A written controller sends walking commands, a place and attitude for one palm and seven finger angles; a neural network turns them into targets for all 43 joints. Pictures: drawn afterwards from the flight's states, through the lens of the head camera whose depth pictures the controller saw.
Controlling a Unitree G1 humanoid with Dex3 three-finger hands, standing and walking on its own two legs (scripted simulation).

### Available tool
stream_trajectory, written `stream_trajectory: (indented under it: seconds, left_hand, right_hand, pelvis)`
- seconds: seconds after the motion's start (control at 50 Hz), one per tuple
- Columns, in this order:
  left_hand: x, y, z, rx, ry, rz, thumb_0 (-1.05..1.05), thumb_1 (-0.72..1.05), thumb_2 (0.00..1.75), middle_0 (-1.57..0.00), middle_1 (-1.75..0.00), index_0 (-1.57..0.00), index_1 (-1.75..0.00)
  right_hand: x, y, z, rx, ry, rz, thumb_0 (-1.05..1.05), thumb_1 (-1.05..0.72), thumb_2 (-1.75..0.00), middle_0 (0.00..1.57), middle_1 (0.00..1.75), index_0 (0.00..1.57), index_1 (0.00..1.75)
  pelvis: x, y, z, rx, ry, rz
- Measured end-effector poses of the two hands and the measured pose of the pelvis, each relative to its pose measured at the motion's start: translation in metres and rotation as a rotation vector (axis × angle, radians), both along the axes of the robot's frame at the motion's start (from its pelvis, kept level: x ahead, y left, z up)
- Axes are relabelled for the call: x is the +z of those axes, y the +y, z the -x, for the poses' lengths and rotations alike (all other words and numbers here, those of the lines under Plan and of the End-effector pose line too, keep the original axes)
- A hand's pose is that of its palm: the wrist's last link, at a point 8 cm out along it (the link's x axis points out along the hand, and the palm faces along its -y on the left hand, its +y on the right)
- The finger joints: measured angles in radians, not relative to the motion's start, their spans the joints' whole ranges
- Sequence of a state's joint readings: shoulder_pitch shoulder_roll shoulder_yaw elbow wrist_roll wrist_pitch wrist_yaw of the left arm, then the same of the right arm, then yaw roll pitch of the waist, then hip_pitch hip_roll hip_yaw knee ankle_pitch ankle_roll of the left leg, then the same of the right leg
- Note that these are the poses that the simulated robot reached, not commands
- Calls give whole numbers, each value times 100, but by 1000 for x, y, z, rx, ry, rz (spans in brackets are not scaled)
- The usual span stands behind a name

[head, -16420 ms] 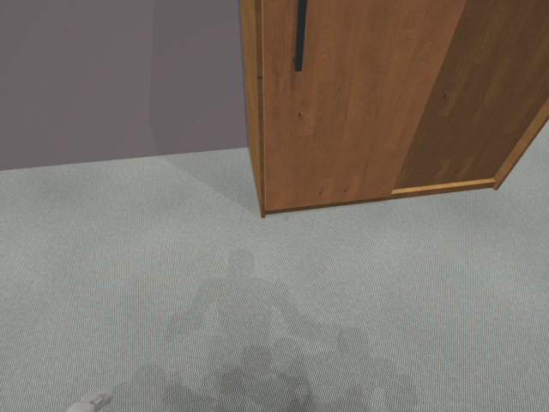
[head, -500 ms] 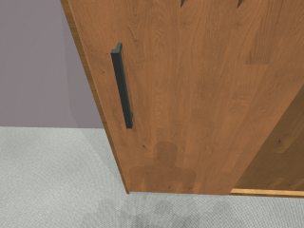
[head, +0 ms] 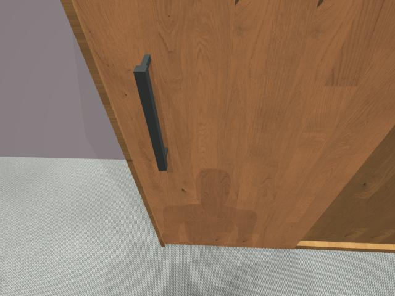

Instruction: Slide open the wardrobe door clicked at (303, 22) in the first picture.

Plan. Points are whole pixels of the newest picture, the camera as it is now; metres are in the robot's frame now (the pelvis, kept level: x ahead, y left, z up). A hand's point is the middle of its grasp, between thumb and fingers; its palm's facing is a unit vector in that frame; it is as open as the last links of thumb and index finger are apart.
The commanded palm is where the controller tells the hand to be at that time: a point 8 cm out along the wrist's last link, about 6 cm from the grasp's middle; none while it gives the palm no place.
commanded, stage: come to a stop and stand still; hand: left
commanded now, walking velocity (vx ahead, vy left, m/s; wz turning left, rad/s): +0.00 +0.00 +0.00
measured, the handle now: (155, 121) +0.44 +0.11 +0.13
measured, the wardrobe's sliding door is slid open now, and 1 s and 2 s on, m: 0.00 0.00 0.00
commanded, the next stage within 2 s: look again from close up in 0.26 s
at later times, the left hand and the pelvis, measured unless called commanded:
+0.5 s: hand out of the picture +0.01 +0.17 -0.17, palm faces +0.03 -0.98 -0.21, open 7.3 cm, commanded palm none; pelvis +0.01 -0.01 +0.00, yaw +0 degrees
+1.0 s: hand out of the picture +0.00 +0.17 -0.17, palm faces +0.04 -0.98 -0.20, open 7.3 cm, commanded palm none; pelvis +0.00 +0.00 +0.00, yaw +0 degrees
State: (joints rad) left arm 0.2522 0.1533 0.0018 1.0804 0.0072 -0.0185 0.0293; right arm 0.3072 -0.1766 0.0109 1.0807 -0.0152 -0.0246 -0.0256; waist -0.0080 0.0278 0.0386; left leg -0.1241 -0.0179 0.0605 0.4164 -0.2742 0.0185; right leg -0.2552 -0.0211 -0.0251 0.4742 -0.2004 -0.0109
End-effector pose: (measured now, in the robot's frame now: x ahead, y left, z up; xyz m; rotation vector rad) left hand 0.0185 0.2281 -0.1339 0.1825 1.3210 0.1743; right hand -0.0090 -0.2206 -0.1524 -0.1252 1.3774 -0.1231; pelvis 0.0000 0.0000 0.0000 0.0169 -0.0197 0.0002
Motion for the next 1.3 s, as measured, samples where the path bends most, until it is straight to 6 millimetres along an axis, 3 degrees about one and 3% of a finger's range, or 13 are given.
stream_trajectory:
  seconds: [0.36, 0.88, 1.24, 1.26, 1.3]
  left_hand:
    - [-4, -10, 9, 19, 43, 23, 0, 92, 90, -20, -30, -20, -30]
    - [-6, -11, 18, 27, 57, 33, 0, 92, 90, -20, -30, -20, -30]
    - [-8, -16, 26, 33, 78, 36, 0, 92, 90, -20, -30, -20, -30]
    - [-3, -12, 18, 78, 36, 28, 1, 93, 90, -20, -30, -20, -30]
    - [25, 3, -18, 124, -215, -24, 3, 95, 90, -20, -31, -20, -30]
  right_hand:
    - [4, -3, -24, 19, -16, 7, 0, -91, -90, 20, 30, 20, 30]
    - [4, 4, 7, 0, 57, -3, 0, -91, -90, 20, 30, 20, 30]
    - [3, 7, 3, -3, 50, -11, 0, -91, -90, 20, 30, 20, 30]
    - [4, 6, -2, -5, 15, -6, 0, -91, -90, 20, 30, 20, 30]
    - [9, -3, -18, 11, -118, 36, 1, -92, -90, 20, 30, 20, 30]
  pelvis:
    - [2, -6, -7, 5, -8, 7]
    - [2, -5, -2, 6, -9, 7]
    - [1, -5, -2, 2, -2, 10]
    - [1, -5, -1, 1, -3, 12]
    - [-1, -4, -1, 4, -5, 8]
